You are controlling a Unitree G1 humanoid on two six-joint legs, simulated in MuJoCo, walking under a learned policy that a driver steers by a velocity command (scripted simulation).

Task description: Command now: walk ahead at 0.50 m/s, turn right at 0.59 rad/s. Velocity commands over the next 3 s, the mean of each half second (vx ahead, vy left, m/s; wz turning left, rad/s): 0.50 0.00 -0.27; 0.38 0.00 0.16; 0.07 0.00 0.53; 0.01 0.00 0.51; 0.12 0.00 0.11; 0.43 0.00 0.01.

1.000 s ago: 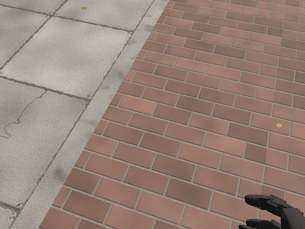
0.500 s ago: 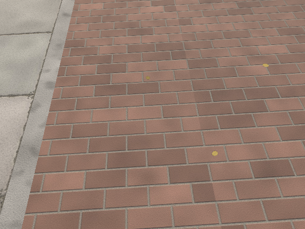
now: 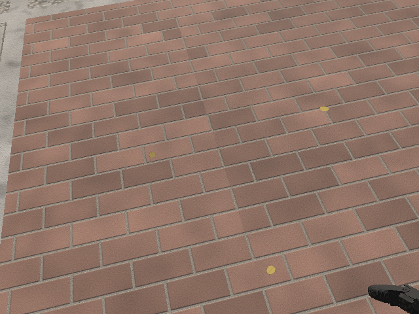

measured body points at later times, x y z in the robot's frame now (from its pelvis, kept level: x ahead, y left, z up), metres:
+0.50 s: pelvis +0.27 +0.02 +0.00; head +0.30 +0.02 +0.45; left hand +0.52 +0.22 -0.08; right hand +0.22 -0.25 -0.13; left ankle +0.20 +0.14 -0.74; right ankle +0.41 -0.16 -0.70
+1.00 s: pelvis +0.50 -0.05 +0.00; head +0.54 -0.04 +0.45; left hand +0.58 +0.24 -0.12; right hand +0.66 -0.30 -0.11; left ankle +0.66 +0.08 -0.70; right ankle +0.44 -0.14 -0.74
